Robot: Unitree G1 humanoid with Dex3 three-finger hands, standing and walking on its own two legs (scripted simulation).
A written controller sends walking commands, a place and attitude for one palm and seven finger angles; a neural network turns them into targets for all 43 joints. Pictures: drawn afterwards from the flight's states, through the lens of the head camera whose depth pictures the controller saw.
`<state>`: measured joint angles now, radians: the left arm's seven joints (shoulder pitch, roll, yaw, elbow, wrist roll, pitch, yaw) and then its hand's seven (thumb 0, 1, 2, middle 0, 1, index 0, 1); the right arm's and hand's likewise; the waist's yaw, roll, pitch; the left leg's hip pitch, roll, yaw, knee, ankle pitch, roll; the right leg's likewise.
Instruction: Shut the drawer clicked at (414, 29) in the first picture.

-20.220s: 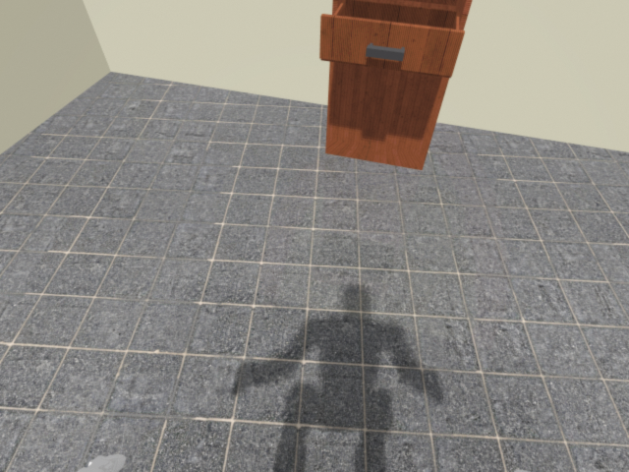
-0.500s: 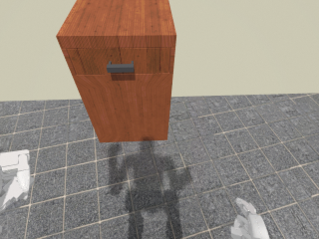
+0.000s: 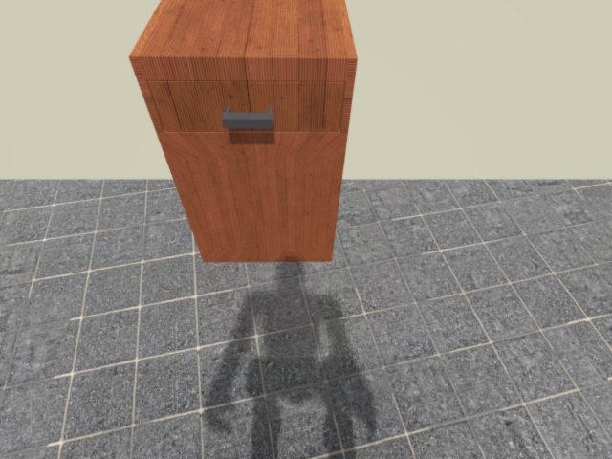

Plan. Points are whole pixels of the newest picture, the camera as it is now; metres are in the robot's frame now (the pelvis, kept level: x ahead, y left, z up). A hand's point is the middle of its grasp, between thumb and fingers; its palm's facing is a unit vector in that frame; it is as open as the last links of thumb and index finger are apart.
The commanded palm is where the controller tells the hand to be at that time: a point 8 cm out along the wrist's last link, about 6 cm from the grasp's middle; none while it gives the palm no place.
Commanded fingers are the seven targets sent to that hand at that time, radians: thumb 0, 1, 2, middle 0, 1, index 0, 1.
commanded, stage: let the arm hang, fingers relaxed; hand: left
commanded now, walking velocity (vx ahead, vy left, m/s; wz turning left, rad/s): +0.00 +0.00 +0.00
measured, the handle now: (248, 115) +0.86 +0.20 -0.07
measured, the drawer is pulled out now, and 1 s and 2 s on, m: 0.00 0.00 0.00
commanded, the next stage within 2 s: look to check the result in 0.60 s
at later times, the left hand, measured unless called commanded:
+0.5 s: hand out of the picture +0.00 +0.15 -0.18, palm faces +0.02 -0.98 -0.18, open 7.3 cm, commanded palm none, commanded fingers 0.00 0.90 0.90 -0.20 -0.30 -0.20 -0.30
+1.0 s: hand out of the picture +0.01 +0.15 -0.17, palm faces +0.02 -0.98 -0.20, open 7.4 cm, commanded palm none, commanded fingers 0.00 0.90 0.90 -0.20 -0.30 -0.20 -0.30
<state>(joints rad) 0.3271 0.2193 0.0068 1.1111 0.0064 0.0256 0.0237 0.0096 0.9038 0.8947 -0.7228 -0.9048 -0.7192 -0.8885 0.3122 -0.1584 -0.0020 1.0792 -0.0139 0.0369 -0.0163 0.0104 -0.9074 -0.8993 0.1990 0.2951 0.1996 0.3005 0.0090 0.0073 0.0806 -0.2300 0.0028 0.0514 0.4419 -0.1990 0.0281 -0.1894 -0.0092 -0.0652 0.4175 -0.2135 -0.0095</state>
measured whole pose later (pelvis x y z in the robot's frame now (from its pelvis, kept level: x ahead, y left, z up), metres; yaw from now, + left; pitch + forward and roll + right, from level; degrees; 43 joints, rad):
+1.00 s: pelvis +0.01 -0.02 +0.00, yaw -1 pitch -2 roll +0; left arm 0.26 0.13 0.01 1.16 0.00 -0.01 0.03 0.00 0.91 0.90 -0.20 -0.30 -0.20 -0.30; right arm 0.28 -0.14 -0.02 1.14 -0.01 0.01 -0.04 0.01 -0.91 -0.90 0.20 0.30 0.20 0.30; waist -0.01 0.02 0.06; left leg -0.16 0.03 0.06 0.39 -0.20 -0.01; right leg -0.15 0.02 -0.05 0.40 -0.23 -0.04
